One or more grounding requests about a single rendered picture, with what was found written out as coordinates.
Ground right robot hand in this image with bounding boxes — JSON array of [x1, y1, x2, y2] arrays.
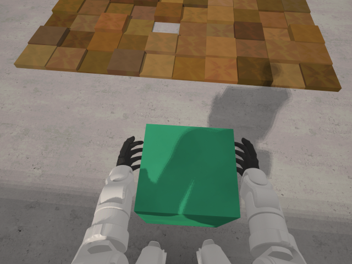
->
[[234, 138, 259, 176]]

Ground robot shin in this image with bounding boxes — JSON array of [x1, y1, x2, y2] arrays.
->
[[142, 241, 160, 250], [202, 239, 221, 248]]

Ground left robot forearm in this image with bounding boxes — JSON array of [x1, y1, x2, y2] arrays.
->
[[71, 165, 136, 264]]

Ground left robot hand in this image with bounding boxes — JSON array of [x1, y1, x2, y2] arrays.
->
[[116, 136, 144, 171]]

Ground right robot forearm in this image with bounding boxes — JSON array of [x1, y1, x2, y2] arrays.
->
[[240, 168, 307, 264]]

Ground robot left upper arm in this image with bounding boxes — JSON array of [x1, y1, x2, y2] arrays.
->
[[72, 250, 129, 264]]

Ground left robot shin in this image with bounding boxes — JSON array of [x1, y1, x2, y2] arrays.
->
[[142, 241, 160, 250]]

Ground carton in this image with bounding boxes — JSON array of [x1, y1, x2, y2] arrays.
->
[[134, 124, 240, 228]]

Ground right robot shin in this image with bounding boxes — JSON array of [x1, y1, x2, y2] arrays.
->
[[202, 239, 221, 248]]

